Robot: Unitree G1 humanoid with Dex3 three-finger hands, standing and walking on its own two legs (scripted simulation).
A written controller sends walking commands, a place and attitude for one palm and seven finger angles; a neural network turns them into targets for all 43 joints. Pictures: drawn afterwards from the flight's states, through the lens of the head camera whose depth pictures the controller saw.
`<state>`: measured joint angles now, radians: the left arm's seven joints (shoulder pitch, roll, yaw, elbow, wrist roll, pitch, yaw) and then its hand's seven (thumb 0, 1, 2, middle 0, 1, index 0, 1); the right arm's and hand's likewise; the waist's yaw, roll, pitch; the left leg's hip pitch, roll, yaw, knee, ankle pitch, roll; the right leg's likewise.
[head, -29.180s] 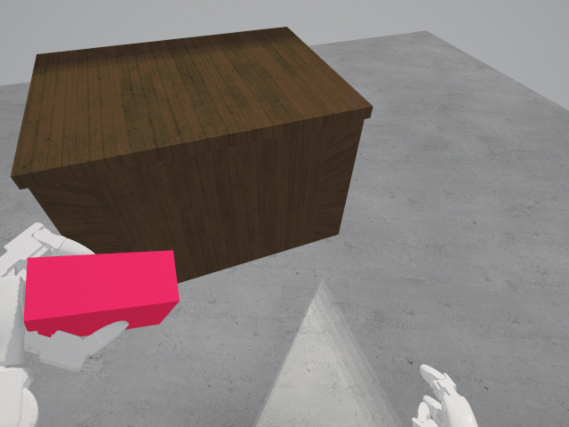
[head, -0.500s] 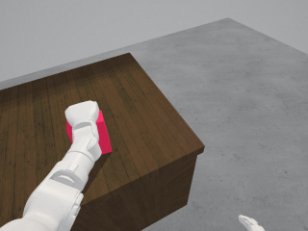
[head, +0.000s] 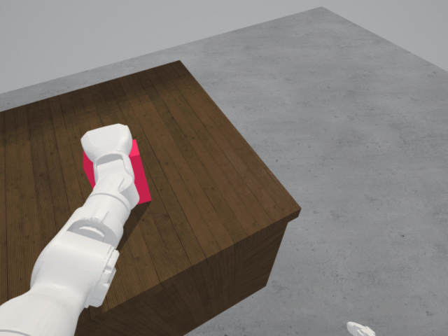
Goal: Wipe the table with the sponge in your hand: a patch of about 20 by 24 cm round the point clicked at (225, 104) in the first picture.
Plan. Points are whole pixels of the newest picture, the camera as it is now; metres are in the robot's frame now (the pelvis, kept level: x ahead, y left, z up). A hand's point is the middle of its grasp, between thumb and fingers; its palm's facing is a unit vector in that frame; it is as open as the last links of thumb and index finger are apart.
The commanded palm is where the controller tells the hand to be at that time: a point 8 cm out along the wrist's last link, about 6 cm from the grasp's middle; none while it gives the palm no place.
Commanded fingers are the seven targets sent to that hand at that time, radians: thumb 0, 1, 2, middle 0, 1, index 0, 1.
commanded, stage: wipe back along the third lane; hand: left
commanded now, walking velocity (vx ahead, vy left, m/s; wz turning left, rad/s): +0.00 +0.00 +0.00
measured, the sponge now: (122, 184) +0.43 +0.22 +0.00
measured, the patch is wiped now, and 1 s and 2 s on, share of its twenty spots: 1.00 1.00 1.00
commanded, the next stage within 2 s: none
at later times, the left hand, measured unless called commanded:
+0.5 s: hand (116, 168) +0.43 +0.22 +0.05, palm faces -0.01 -0.02 -1.00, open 10.1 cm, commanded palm +0.38 +0.20 +0.08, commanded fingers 0.00 0.10 1.30 -1.20 -1.60 -1.20 -1.60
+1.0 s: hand (123, 187) +0.38 +0.19 +0.05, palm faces +0.03 -0.05 -1.00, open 10.1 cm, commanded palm +0.32 +0.18 +0.08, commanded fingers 0.00 0.10 1.30 -1.20 -1.60 -1.20 -1.60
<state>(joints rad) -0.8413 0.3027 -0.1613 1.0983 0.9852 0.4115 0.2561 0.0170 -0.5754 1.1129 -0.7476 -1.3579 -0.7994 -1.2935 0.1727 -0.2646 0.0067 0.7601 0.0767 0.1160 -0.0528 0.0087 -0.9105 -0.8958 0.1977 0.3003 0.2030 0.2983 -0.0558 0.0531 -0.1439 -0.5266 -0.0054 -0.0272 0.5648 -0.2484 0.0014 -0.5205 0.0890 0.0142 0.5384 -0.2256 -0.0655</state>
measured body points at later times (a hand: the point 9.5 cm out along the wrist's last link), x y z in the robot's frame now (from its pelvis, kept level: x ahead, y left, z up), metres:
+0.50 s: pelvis +0.02 +0.03 +0.01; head +0.03 +0.02 +0.46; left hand +0.42 +0.21 +0.11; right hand +0.17 -0.20 -0.12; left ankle +0.01 +0.12 -0.73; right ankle +0.01 -0.08 -0.73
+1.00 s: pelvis +0.04 +0.03 +0.01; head +0.02 +0.01 +0.46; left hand +0.37 +0.19 +0.11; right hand +0.27 -0.17 -0.08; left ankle +0.01 +0.12 -0.73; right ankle +0.01 -0.08 -0.73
